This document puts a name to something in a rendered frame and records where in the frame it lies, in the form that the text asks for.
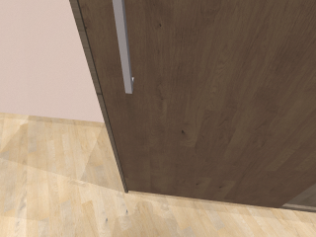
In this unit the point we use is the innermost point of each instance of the handle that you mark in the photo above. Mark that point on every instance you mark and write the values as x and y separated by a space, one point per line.
123 45

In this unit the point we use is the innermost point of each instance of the wardrobe door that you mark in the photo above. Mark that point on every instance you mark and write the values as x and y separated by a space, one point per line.
223 105
306 198

